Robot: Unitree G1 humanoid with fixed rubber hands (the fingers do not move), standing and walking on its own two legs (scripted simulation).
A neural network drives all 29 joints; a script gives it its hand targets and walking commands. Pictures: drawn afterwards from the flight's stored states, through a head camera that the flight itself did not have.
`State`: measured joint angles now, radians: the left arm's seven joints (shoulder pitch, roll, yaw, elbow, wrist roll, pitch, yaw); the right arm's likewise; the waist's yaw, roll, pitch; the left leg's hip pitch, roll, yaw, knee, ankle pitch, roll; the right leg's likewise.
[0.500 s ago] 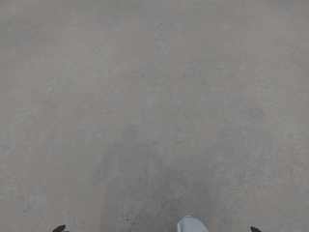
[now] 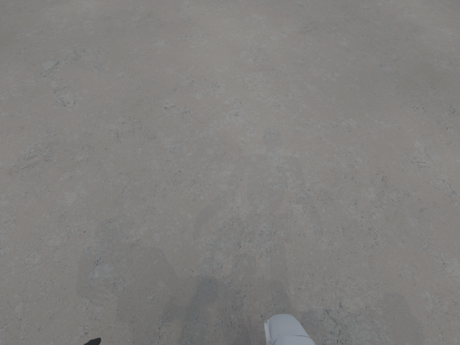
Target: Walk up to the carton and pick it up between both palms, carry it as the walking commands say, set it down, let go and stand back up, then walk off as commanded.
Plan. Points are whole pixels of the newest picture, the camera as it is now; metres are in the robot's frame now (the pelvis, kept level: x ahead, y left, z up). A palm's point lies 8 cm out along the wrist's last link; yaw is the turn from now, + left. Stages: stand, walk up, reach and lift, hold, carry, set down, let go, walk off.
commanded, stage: walk off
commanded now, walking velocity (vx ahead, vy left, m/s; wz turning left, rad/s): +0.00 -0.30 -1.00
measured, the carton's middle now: out of the picture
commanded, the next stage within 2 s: stand in 0.42 s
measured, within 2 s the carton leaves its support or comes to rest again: neither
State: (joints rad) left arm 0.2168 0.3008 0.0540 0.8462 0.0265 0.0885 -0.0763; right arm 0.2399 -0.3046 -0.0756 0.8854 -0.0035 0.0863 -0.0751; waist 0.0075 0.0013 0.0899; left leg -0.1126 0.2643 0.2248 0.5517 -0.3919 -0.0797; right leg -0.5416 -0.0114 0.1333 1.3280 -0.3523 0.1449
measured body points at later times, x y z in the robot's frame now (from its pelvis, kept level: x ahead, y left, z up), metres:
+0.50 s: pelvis +0.07 -0.25 -0.01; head +0.12 -0.26 +0.44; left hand +0.22 -0.04 -0.16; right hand +0.05 -0.56 -0.13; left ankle +0.14 -0.17 -0.73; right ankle +0.04 -0.30 -0.68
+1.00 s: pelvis +0.04 -0.42 +0.00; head +0.08 -0.47 +0.45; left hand +0.23 -0.23 -0.14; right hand -0.02 -0.70 -0.14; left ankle +0.09 -0.33 -0.68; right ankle -0.04 -0.51 -0.73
